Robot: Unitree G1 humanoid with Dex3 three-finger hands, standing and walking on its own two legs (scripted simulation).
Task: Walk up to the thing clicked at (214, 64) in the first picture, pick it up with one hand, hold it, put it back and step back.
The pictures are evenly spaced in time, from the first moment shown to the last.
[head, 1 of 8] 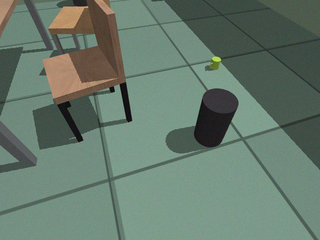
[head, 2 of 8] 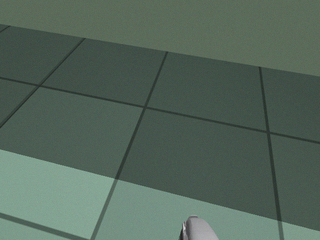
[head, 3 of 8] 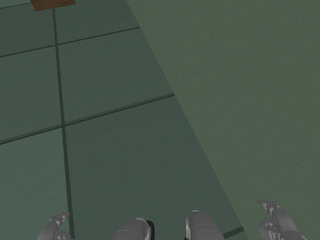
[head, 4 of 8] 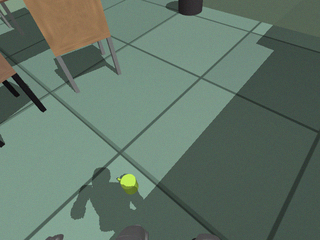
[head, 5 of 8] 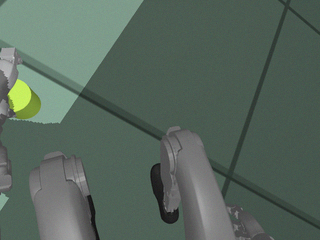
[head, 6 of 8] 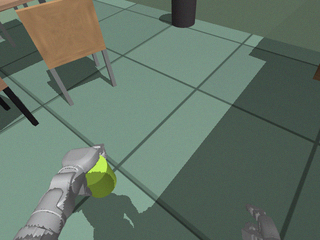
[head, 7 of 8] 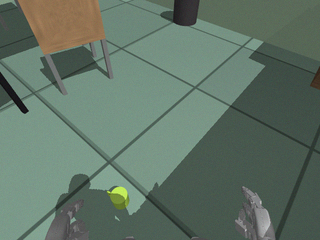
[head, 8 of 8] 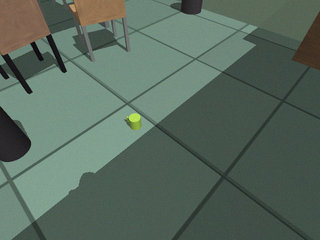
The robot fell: no
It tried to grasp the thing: yes
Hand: left
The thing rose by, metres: 0.65
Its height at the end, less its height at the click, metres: +0.00
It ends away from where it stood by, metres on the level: 0.00
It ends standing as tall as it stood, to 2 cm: yes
